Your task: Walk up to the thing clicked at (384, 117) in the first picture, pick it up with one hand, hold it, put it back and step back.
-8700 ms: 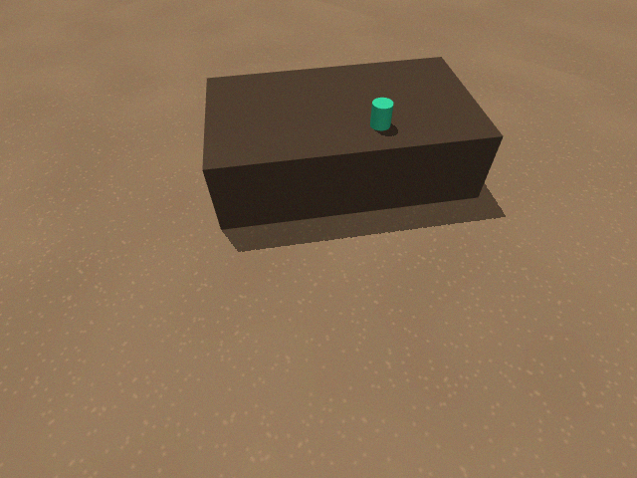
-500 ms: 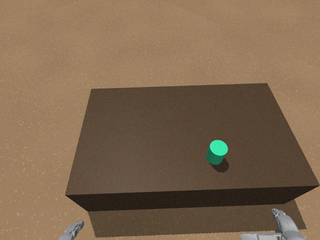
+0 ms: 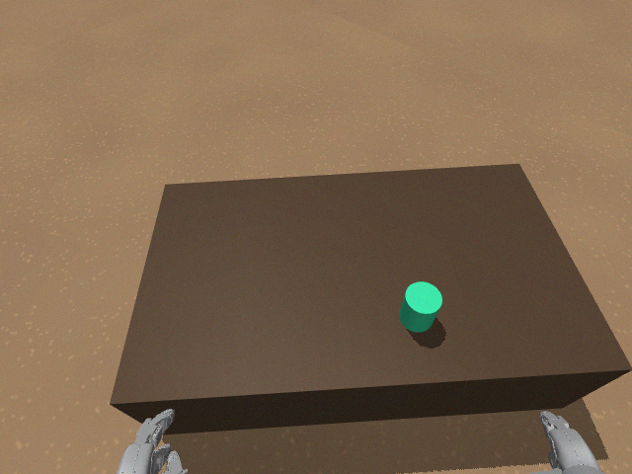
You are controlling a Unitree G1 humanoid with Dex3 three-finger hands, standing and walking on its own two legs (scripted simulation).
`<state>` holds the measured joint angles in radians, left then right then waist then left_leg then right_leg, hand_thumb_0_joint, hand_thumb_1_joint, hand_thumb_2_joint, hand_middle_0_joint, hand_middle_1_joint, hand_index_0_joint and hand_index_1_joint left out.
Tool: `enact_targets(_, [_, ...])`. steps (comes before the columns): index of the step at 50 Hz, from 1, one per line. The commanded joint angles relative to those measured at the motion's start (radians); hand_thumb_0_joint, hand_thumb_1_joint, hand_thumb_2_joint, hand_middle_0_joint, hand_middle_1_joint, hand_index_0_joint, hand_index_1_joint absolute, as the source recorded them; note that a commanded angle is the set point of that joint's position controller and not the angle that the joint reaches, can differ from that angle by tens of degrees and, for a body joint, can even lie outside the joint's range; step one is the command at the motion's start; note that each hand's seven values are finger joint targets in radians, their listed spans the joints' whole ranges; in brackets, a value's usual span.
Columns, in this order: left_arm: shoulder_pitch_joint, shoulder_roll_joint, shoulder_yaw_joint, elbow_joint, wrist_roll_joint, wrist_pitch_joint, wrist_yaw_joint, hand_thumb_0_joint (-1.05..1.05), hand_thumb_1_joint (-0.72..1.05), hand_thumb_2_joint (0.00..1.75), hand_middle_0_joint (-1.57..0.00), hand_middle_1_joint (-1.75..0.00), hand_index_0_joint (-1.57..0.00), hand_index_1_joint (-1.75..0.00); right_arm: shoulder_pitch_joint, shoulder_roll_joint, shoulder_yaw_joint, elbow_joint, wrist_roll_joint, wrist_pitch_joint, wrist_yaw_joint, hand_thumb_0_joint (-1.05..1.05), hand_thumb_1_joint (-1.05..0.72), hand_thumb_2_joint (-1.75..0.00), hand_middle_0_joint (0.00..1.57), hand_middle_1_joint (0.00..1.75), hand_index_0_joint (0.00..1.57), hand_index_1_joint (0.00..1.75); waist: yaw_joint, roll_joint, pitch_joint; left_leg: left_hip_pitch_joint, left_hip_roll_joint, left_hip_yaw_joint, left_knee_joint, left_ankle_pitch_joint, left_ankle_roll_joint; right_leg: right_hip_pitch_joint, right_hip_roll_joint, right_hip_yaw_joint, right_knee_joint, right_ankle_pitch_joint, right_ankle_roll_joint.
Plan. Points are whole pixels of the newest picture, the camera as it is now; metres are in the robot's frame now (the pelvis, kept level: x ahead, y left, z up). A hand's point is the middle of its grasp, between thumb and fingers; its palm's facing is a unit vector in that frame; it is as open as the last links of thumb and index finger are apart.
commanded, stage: go down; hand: right
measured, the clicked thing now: (419, 307) +0.52 -0.21 -0.36
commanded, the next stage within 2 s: none
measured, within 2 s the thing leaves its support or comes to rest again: neither
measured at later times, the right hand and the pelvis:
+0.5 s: hand (558, 465) +0.16 -0.28 -0.10, palm faces +0.19 +0.93 -0.33, open 17.2 cm; pelvis -0.03 +0.02 -0.03, yaw -1 degrees
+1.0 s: hand (588, 333) +0.32 -0.36 -0.06, palm faces +0.26 +0.95 -0.16, open 17.0 cm; pelvis -0.06 +0.01 -0.06, yaw +0 degrees
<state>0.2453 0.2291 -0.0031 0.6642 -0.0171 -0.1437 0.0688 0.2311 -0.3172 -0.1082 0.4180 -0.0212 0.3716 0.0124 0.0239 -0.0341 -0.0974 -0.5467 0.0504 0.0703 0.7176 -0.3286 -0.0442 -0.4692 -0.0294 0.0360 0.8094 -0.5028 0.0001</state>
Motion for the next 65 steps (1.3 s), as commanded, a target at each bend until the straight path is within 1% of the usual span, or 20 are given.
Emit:
enact_targets(1, [-0.028, 0.161, 0.051, -0.161, -0.009, -0.056, 0.010, 0.00, 0.92, 0.89, -0.19, -0.29, -0.19, -0.29, 0.013, -0.176, -0.085, -0.193, -0.005, 0.026, -0.012, 0.00, 0.50, -0.05, 0.04, 0.06, 0.04, 0.06, -0.011, -0.041, -0.132, 0.160, -0.054, 0.027, 0.004, 0.279, 0.061, -0.032, 0.004, 0.010, -0.089, 0.577, 0.036])
enact_targets(2, [-0.028, 0.162, 0.052, -0.166, -0.009, -0.059, 0.010, 0.00, 0.92, 0.89, -0.19, -0.29, -0.19, -0.29, 0.030, -0.166, -0.071, -0.215, -0.007, 0.031, -0.010, 0.00, 0.49, -0.05, 0.04, 0.06, 0.04, 0.06, -0.012, -0.044, -0.145, 0.152, -0.053, 0.027, 0.016, 0.275, 0.062, -0.034, 0.004, 0.012, -0.082, 0.570, 0.036])
enact_targets(5, [-0.021, 0.153, 0.049, -0.186, -0.008, -0.064, 0.012, 0.00, 0.91, 0.89, -0.19, -0.29, -0.19, -0.29, 0.054, -0.209, -0.124, -0.275, -0.010, 0.040, -0.016, 0.00, 0.51, -0.06, 0.03, 0.06, 0.04, 0.06, -0.019, -0.040, -0.191, 0.166, -0.045, 0.019, 0.034, 0.301, 0.062, -0.049, 0.018, 0.003, -0.049, 0.544, 0.027])
enact_targets(7, [-0.012, 0.155, 0.052, -0.178, -0.005, -0.068, 0.013, 0.00, 0.91, 0.90, -0.19, -0.29, -0.19, -0.29, 0.057, -0.190, -0.116, -0.289, -0.004, 0.040, -0.012, 0.00, 0.51, -0.06, 0.03, 0.06, 0.04, 0.06, -0.007, -0.045, -0.198, 0.151, -0.042, 0.014, 0.056, 0.325, 0.064, -0.068, 0.017, 0.007, -0.027, 0.560, 0.028])
enact_targets(10, [-0.008, 0.154, 0.050, -0.191, -0.005, -0.076, 0.025, 0.00, 0.91, 0.90, -0.19, -0.29, -0.18, -0.29, 0.053, -0.214, -0.151, -0.320, 0.005, 0.032, -0.004, 0.00, 0.52, -0.06, 0.03, 0.06, 0.03, 0.06, -0.005, -0.044, -0.219, 0.131, -0.038, 0.009, 0.071, 0.310, 0.062, -0.085, 0.024, 0.005, -0.002, 0.506, 0.021])
enact_targets(16, [-0.022, 0.159, 0.047, -0.204, -0.005, -0.097, 0.059, 0.00, 0.90, 0.90, -0.19, -0.29, -0.18, -0.29, 0.069, -0.255, -0.203, -0.367, 0.030, 0.015, 0.039, 0.00, 0.49, -0.06, 0.04, 0.06, 0.04, 0.06, -0.003, -0.052, -0.165, 0.053, -0.039, 0.013, 0.063, 0.156, 0.052, -0.137, 0.024, 0.010, -0.001, 0.317, 0.006])
enact_targets(21, [-0.007, 0.178, 0.052, -0.167, 0.000, -0.133, 0.087, 0.00, 0.91, 0.89, -0.19, -0.29, -0.19, -0.29, -0.213, -0.331, -0.255, -0.318, 0.046, -0.056, 0.059, 0.00, 0.49, -0.06, 0.04, 0.06, 0.04, 0.06, 0.048, -0.032, -0.143, -0.025, -0.030, -0.005, 0.071, 0.078, 0.042, -0.187, 0.021, 0.014, 0.026, 0.192, -0.009])
enact_targets(25, [-0.014, 0.189, 0.045, -0.124, 0.002, -0.152, 0.099, 0.00, 0.92, 0.88, -0.19, -0.29, -0.20, -0.29, -0.371, -0.430, -0.334, -0.210, 0.076, -0.138, 0.094, 0.00, 0.48, -0.04, 0.05, 0.05, 0.05, 0.05, 0.039, -0.067, -0.146, -0.051, -0.021, -0.014, 0.089, 0.037, 0.044, -0.211, 0.020, 0.017, 0.034, 0.146, -0.010])
enact_targets(26, [-0.011, 0.177, 0.036, -0.116, 0.002, -0.155, 0.099, 0.00, 0.92, 0.89, -0.19, -0.29, -0.20, -0.29, -0.456, -0.458, -0.345, -0.240, 0.081, -0.169, 0.107, 0.00, 0.50, -0.04, 0.05, 0.05, 0.05, 0.05, 0.038, -0.084, -0.178, -0.049, -0.017, -0.021, 0.100, 0.063, 0.045, -0.203, 0.022, 0.015, 0.044, 0.166, -0.010])
enact_targets(27, [-0.008, 0.192, 0.038, -0.102, 0.003, -0.157, 0.100, 0.00, 0.92, 0.89, -0.19, -0.29, -0.20, -0.29, -0.473, -0.498, -0.378, -0.138, 0.083, -0.183, 0.121, 0.00, 0.48, -0.04, 0.06, 0.05, 0.05, 0.05, 0.037, -0.092, -0.199, -0.047, -0.015, -0.022, 0.112, 0.078, 0.047, -0.209, 0.022, 0.013, 0.055, 0.184, -0.008])
enact_targets(30, [0.005, 0.219, 0.048, -0.085, 0.007, -0.155, 0.091, 0.00, 0.92, 0.88, -0.19, -0.29, -0.20, -0.29, -0.587, -0.526, -0.395, 0.069, 0.084, -0.234, 0.177, 0.00, 0.46, -0.04, 0.06, 0.05, 0.05, 0.05, 0.042, -0.098, -0.195, -0.086, -0.013, -0.027, 0.132, 0.044, 0.050, -0.275, 0.020, 0.019, 0.074, 0.142, -0.010])
enact_targets(33, [0.035, 0.229, 0.050, -0.083, 0.010, -0.143, 0.079, 0.00, 0.92, 0.88, -0.19, -0.29, -0.20, -0.29, -0.632, -0.594, -0.446, 0.197, 0.088, -0.280, 0.233, 0.00, 0.42, -0.03, 0.07, 0.05, 0.05, 0.05, 0.004, -0.108, -0.272, -0.052, -0.010, -0.025, 0.156, 0.065, 0.056, -0.297, 0.018, 0.019, 0.089, 0.188, -0.006])
enact_targets(35, [0.049, 0.234, 0.050, -0.084, 0.011, -0.128, 0.068, 0.00, 0.92, 0.88, -0.19, -0.29, -0.19, -0.28, -0.644, -0.610, -0.452, 0.313, 0.087, -0.312, 0.274, 0.00, 0.41, -0.02, 0.07, 0.04, 0.05, 0.04, 0.005, -0.088, -0.272, -0.047, -0.012, -0.020, 0.169, 0.097, 0.058, -0.312, 0.019, 0.017, 0.095, 0.222, -0.007])
enact_targets(41, [0.097, 0.252, 0.045, -0.077, 0.015, -0.094, 0.043, 0.00, 0.90, 0.89, -0.19, -0.29, -0.19, -0.29, -0.819, -0.762, -0.553, 0.428, 0.104, -0.474, 0.356, 0.00, 0.43, -0.03, 0.06, 0.05, 0.05, 0.05, 0.003, -0.064, -0.356, -0.074, -0.015, -0.031, 0.237, 0.151, 0.067, -0.373, 0.015, 0.018, 0.147, 0.279, -0.013])
enact_targets(47, [0.137, 0.271, 0.038, -0.059, 0.022, -0.065, 0.037, 0.00, 0.89, 0.90, -0.20, -0.30, -0.19, -0.30, -0.987, -0.844, -0.584, 0.503, 0.104, -0.601, 0.410, 0.00, 0.42, -0.04, 0.06, 0.05, 0.05, 0.05, 0.033, -0.094, -0.431, -0.137, -0.017, -0.051, 0.279, 0.158, 0.069, -0.395, 0.022, 0.010, 0.203, 0.276, -0.017])
enact_targets(49, [0.158, 0.281, 0.029, -0.053, 0.025, -0.053, 0.035, 0.00, 0.88, 0.91, -0.20, -0.29, -0.19, -0.30, -1.024, -0.895, -0.606, 0.522, 0.099, -0.619, 0.428, 0.00, 0.42, -0.05, 0.06, 0.05, 0.05, 0.05, 0.027, -0.133, -0.478, -0.139, -0.017, -0.048, 0.287, 0.189, 0.075, -0.355, 0.019, 0.012, 0.203, 0.333, -0.009])
enact_targets(52, [0.172, 0.289, 0.024, -0.032, 0.033, -0.047, 0.029, 0.00, 0.89, 0.90, -0.20, -0.30, -0.19, -0.30, -1.076, -0.877, -0.587, 0.615, 0.104, -0.637, 0.452, 0.00, 0.40, -0.04, 0.07, 0.05, 0.06, 0.05, 0.054, -0.121, -0.420, -0.237, -0.029, -0.035, 0.294, 0.135, 0.073, -0.372, 0.008, 0.025, 0.212, 0.304, -0.007])
enact_targets(55, [0.185, 0.300, 0.017, -0.030, 0.040, -0.039, 0.024, 0.00, 0.89, 0.89, -0.20, -0.30, -0.20, -0.30, -1.132, -0.981, -0.635, 0.596, 0.087, -0.661, 0.451, 0.00, 0.40, -0.05, 0.06, 0.05, 0.06, 0.05, 0.038, -0.159, -0.433, -0.257, -0.030, -0.031, 0.288, 0.090, 0.076, -0.355, 0.004, 0.029, 0.206, 0.274, -0.006])
enact_targets(61, [0.196, 0.293, -0.001, -0.033, 0.049, -0.029, 0.007, 0.00, 0.90, 0.89, -0.20, -0.30, -0.20, -0.30, -1.173, -0.997, -0.644, 0.635, 0.082, -0.680, 0.462, 0.00, 0.40, -0.05, 0.07, 0.05, 0.06, 0.05, 0.046, -0.193, -0.471, -0.292, -0.040, -0.028, 0.305, 0.123, 0.081, -0.322, -0.006, 0.036, 0.231, 0.370, 0.000])
enact_targets(65, [0.197, 0.291, -0.014, -0.046, 0.048, -0.019, -0.002, 0.00, 0.90, 0.89, -0.20, -0.30, -0.20, -0.30, -1.175, -1.006, -0.647, 0.678, 0.086, -0.681, 0.472, 0.00, 0.40, -0.04, 0.07, 0.04, 0.06, 0.04, 0.052, -0.165, -0.435, -0.274, -0.039, -0.033, 0.297, 0.107, 0.079, -0.400, -0.001, 0.026, 0.235, 0.283, -0.012])
